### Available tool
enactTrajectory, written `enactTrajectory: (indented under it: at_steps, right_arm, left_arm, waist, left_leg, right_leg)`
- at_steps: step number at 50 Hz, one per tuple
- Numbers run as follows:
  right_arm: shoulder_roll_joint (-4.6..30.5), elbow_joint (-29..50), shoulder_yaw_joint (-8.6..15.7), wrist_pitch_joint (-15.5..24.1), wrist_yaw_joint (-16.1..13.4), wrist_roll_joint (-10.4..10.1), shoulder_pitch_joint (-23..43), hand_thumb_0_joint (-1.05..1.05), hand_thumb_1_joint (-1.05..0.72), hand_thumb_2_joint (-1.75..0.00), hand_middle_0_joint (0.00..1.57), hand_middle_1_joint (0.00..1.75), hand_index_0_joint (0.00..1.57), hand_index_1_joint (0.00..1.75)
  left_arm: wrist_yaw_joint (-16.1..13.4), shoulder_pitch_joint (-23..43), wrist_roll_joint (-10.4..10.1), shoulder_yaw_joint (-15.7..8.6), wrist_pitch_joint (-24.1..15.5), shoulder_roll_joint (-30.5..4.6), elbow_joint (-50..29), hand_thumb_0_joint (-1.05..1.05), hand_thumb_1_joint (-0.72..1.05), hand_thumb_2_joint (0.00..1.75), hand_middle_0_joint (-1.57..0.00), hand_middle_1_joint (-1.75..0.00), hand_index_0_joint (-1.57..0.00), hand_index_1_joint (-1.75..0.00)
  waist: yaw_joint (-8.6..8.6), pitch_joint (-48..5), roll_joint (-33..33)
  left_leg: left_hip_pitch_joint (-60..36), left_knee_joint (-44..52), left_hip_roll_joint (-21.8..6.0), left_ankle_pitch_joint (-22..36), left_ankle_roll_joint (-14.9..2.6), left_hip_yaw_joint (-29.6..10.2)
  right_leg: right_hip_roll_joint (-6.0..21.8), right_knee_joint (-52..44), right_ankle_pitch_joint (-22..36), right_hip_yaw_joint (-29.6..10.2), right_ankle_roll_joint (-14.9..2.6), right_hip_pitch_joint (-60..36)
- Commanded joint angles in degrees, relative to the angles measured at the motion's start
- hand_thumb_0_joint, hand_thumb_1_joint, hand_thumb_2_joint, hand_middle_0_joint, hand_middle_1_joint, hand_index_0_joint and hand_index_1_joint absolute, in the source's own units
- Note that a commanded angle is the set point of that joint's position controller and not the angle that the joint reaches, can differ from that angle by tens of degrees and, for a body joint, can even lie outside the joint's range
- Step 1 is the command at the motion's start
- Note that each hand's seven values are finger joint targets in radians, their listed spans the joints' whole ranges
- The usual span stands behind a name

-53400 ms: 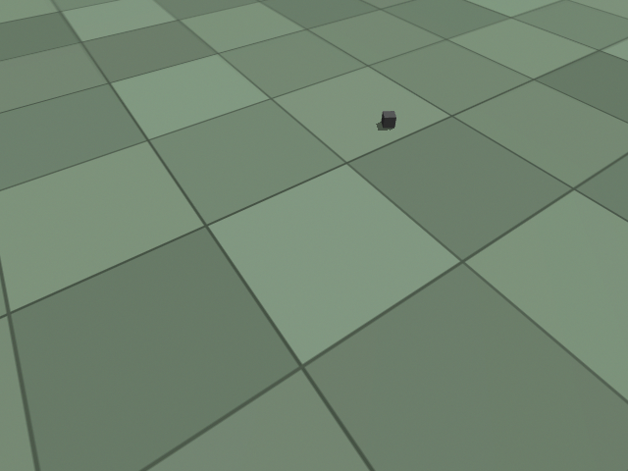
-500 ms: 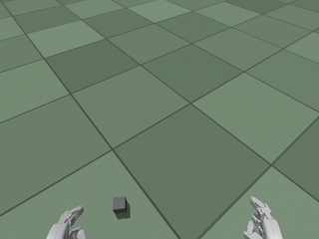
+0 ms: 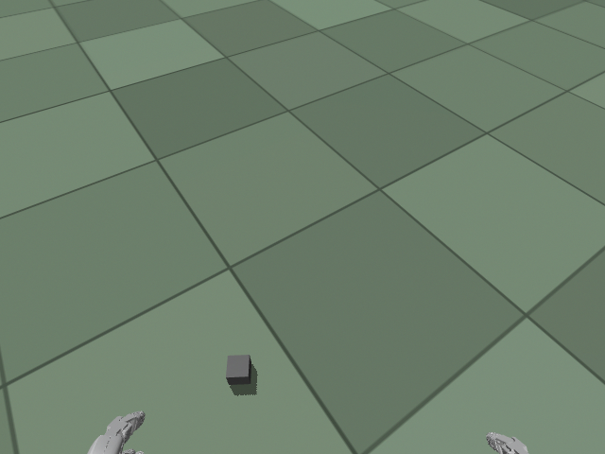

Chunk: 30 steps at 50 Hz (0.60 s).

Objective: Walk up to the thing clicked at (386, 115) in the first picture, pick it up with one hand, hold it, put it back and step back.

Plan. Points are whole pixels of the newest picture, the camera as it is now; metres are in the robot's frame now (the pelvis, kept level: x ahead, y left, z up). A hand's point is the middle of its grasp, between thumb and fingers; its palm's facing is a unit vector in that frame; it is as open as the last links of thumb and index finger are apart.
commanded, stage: stand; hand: left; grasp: from above
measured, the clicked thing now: (239, 369) +0.49 +0.22 -0.71
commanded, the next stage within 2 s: none
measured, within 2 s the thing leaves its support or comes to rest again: neither
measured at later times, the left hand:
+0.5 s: hand out of the picture +0.04 +0.24 -0.13, palm faces +0.04 -0.94 -0.33, open 7.4 cm
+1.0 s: hand out of the picture +0.05 +0.24 -0.12, palm faces +0.02 -0.94 -0.33, open 7.4 cm
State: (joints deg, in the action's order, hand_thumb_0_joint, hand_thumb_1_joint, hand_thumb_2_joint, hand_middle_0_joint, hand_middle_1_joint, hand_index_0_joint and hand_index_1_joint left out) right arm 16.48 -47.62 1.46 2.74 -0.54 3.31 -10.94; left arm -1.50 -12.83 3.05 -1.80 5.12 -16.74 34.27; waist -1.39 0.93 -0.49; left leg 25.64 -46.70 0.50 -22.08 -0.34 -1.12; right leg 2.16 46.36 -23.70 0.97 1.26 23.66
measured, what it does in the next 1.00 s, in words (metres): stands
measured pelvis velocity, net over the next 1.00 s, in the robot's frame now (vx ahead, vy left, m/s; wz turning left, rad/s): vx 0.00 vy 0.00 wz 0.01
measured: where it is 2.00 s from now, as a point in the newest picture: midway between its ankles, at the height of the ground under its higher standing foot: outside the picture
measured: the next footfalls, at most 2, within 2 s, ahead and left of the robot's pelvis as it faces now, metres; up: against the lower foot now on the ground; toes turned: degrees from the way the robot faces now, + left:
none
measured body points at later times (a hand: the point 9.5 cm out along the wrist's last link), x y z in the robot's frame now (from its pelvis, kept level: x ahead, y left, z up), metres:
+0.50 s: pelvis +0.00 +0.01 +0.04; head +0.00 +0.00 +0.49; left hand +0.04 +0.29 -0.10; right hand +0.08 -0.27 -0.10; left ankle +0.03 +0.12 -0.70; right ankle +0.01 -0.13 -0.70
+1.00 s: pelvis +0.00 +0.00 +0.04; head +0.00 -0.01 +0.49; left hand +0.05 +0.29 -0.10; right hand +0.06 -0.29 -0.10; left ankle +0.03 +0.12 -0.70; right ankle +0.01 -0.13 -0.70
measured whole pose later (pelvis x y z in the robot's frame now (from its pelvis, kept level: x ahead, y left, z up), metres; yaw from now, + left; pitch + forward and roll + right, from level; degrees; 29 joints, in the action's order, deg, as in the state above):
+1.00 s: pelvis +0.00 +0.00 +0.04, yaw +0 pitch -4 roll +0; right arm 18.2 -65.4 0.9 -0.2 -0.5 1.0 -8.7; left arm -0.8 -8.4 1.7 -1.9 0.3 -17.4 66.1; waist -0.4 3.5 0.9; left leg 7.5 -20.9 0.0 -9.3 0.2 -1.6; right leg 1.6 19.8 -10.5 1.8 1.2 5.2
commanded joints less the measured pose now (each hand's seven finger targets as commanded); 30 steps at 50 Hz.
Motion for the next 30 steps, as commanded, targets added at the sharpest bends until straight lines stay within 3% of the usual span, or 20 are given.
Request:
enactTrajectory:
  at_steps: [1, 4, 7, 10, 18, 21, 26, 30]
  right_arm:
    - [8.6, 2.3, 3.5, 0.8, -0.4, -0.2, 3.1, 0.0, -0.9, -0.9, 0.2, 0.3, 0.2, 0.3]
    - [9.1, -0.3, 3.3, 0.1, -0.8, -0.3, 2.5, 0.0, -0.9, -0.9, 0.2, 0.3, 0.2, 0.3]
    - [9.7, -2.7, 3.2, -0.3, -1.1, -0.6, 3.2, 0.0, -0.9, -0.9, 0.2, 0.3, 0.2, 0.3]
    - [10.2, -5.2, 3.0, -0.5, -1.5, -1.0, 2.3, 0.0, -0.9, -0.9, 0.2, 0.3, 0.2, 0.3]
    - [10.7, -9.8, 2.6, -1.4, -1.7, -1.7, 3.1, 0.0, -0.9, -0.9, 0.2, 0.3, 0.2, 0.3]
    - [10.9, -10.8, 2.7, -1.4, -1.7, -1.8, 3.8, 0.0, -0.9, -0.9, 0.2, 0.3, 0.2, 0.3]
    - [11.1, -12.0, 2.5, -1.7, -1.3, -1.8, 4.7, 0.0, -0.9, -0.9, 0.2, 0.3, 0.2, 0.3]
    - [10.9, -12.6, 2.4, -1.8, -1.1, -1.9, 5.4, 0.0, -0.9, -0.9, 0.2, 0.3, 0.2, 0.3]
  left_arm:
    - [-0.9, 2.2, -0.2, -3.4, -5.0, -8.2, 3.3, 0.0, 0.9, 0.9, -0.2, -0.3, -0.2, -0.3]
    - [-0.9, 2.9, -0.6, -3.3, -5.5, -7.7, 8.2, 0.0, 0.9, 0.9, -0.2, -0.3, -0.2, -0.3]
    - [-1.1, 1.5, -0.9, -3.1, -5.6, -8.1, 13.3, 0.0, 0.9, 0.9, -0.2, -0.3, -0.2, -0.3]
    - [-1.2, 2.2, -1.1, -3.1, -5.7, -8.7, 16.9, 0.0, 0.9, 0.9, -0.2, -0.3, -0.2, -0.3]
    - [-1.2, 3.0, -1.1, -2.3, -5.6, -9.5, 23.6, 0.0, 0.9, 0.9, -0.2, -0.3, -0.2, -0.3]
    - [-1.2, 3.4, -1.1, -2.2, -5.8, -9.8, 25.1, 0.0, 0.9, 0.9, -0.2, -0.3, -0.2, -0.3]
    - [-1.0, 3.9, -1.0, -2.0, -5.7, -10.2, 26.9, 0.0, 0.9, 0.9, -0.2, -0.3, -0.2, -0.3]
    - [-0.9, 4.0, -1.0, -2.0, -6.0, -10.7, 27.8, 0.0, 0.9, 0.9, -0.2, -0.3, -0.2, -0.3]
  waist:
    - [-0.12, -5.4, 1.0]
    - [0.14, -3.2, 2.6]
    - [-0.31, -3.1, 3.1]
    - [0.31, -2.7, 2.6]
    - [0.64, 0.9, 2.1]
    - [0.57, 0.6, 0.9]
    - [0.53, 3.2, 1.0]
    - [0.47, 2.8, 0.1]
  left_leg:
    - [-7.1, 12.5, -3.2, 11.7, -3.15, -5.6]
    - [-8.3, 17.1, -4.2, 10.9, -3.07, -7.0]
    - [-11.4, 20.2, -5.1, 14.5, -2.88, -7.8]
    - [-14.2, 22.4, -5.3, 19.5, -2.3, -7.1]
    - [-15.9, 28.0, -5.5, 13.1, -1.52, -6.9]
    - [-16.8, 28.3, -5.6, 14.4, -1.46, -6.6]
    - [-15.1, 30.8, -5.4, 9.1, -1.09, -6.9]
    - [-16.6, 30.5, -5.4, 9.5, -1.01, -6.8]
  right_leg:
    - [2.6, -12.7, 10.5, -4.4, -2.61, -6.3]
    - [2.2, -15.1, 11.1, -3.7, -2.46, -8.9]
    - [2.4, -17.9, 14.0, -3.2, -2.15, -11.6]
    - [2.9, -20.2, 17.1, -3.3, -2.01, -14.2]
    - [3.6, -26.1, 14.4, -3.4, -1.57, -16.2]
    - [4.1, -27.3, 15.0, -3.6, -1.42, -17.0]
    - [3.8, -28.9, 12.0, -3.3, -1.31, -16.6]
    - [4.0, -30.1, 10.6, -3.5, -1.16, -15.9]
